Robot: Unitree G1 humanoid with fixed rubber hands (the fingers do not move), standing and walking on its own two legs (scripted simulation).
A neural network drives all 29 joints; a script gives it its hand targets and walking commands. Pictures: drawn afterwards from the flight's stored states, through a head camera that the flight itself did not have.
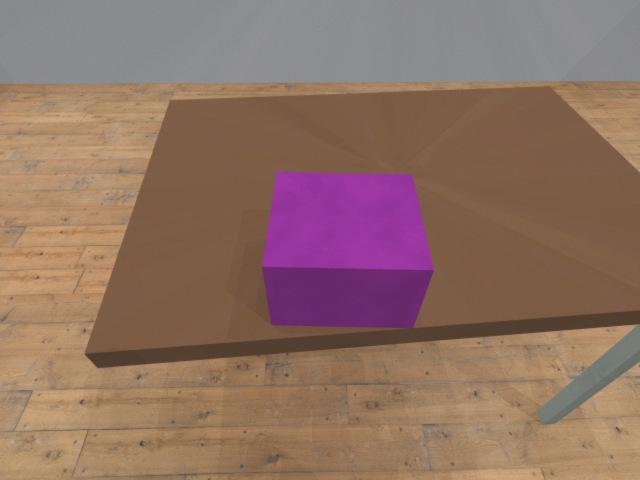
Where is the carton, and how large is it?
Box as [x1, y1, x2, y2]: [262, 172, 433, 327]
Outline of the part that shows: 276,172 262,264 271,324 412,327 433,271 411,174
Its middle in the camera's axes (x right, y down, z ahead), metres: +0.04 +0.01 +0.62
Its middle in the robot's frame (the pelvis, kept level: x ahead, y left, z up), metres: +0.47 -0.01 +0.01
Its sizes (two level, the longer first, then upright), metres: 0.221 0.199 0.145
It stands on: a table, 0.70 m high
